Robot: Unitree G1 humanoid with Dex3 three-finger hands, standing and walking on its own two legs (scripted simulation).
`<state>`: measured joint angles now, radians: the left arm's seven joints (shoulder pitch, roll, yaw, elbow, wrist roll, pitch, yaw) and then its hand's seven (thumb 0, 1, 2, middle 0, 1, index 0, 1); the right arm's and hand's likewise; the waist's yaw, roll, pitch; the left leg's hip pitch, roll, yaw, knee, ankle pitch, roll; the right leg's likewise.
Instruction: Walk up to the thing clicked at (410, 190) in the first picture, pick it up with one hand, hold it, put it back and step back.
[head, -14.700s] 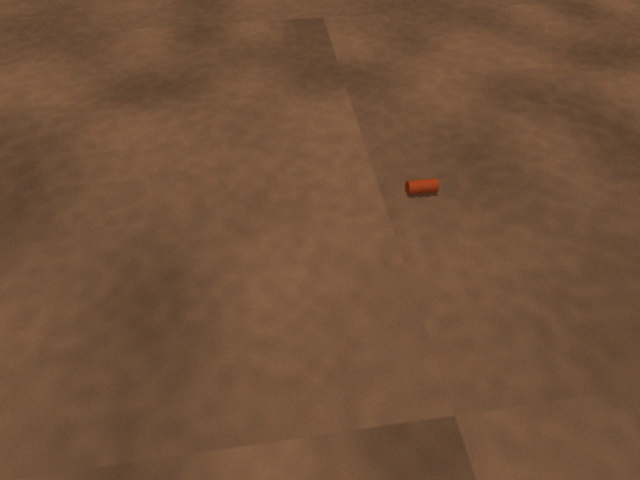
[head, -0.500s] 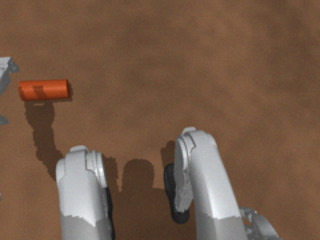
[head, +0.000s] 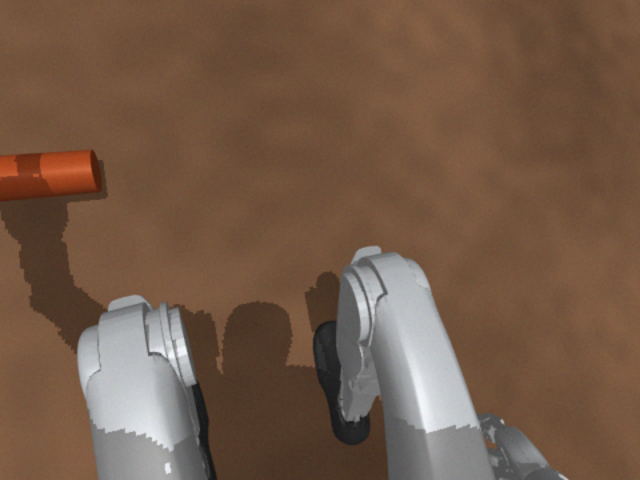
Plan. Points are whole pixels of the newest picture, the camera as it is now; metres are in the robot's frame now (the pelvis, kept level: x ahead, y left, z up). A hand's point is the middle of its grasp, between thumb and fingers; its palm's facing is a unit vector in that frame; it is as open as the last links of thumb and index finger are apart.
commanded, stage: rise first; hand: left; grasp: from above
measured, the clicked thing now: (45, 175) +0.52 +0.30 -0.30
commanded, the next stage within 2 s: none
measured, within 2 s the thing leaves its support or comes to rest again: neither
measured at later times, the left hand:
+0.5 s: hand out of the picture +0.47 +0.34 -0.17, palm faces -0.46 -0.06 -0.89, open 14.2 cm
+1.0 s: hand out of the picture +0.47 +0.33 -0.19, palm faces -0.45 -0.06 -0.89, open 14.2 cm
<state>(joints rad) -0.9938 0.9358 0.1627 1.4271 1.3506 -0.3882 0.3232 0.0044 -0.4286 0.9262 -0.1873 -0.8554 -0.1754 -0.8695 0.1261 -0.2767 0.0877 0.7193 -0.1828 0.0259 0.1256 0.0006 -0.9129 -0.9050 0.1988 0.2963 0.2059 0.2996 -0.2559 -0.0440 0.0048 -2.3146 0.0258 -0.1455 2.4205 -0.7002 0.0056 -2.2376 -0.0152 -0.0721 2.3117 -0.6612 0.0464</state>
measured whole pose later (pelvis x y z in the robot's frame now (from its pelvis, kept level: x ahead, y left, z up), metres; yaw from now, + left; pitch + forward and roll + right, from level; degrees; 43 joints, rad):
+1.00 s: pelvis +0.00 +0.00 -0.01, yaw -2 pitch +32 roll -11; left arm -1.02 0.96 0.15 1.52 1.36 -0.35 0.40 0.00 -0.54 1.02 -0.08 -1.00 -0.07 -1.01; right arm 0.14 -0.28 0.13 0.71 -0.18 -0.03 0.15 0.00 -0.91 -0.90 0.20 0.30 0.21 0.30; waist -0.31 -0.05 0.03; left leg -2.35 0.02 -0.17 2.46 -0.69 0.01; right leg -2.26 -0.01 -0.09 2.33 -0.64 0.05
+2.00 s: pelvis -0.01 +0.00 -0.01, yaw -1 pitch +32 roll -11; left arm -1.02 0.95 0.13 1.46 1.35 -0.35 0.34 0.00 -0.55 1.04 -0.11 -0.97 -0.09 -0.99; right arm 0.17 -0.29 0.14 0.69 -0.17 -0.02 0.16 0.00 -0.91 -0.90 0.20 0.30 0.21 0.30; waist -0.30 -0.04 0.03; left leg -2.35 0.01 -0.17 2.45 -0.68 0.01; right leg -2.25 -0.01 -0.09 2.32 -0.64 0.05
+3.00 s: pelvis -0.01 +0.00 -0.01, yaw -2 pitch +31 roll -11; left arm -1.01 0.96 0.14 1.42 1.35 -0.36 0.32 0.00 -0.52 1.01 -0.13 -0.91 -0.11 -0.94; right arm 0.17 -0.30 0.14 0.67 -0.17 -0.02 0.15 0.00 -0.90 -0.90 0.20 0.30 0.21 0.30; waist -0.30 -0.05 0.03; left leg -2.35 0.01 -0.18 2.46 -0.67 0.01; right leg -2.25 -0.01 -0.10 2.32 -0.63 0.05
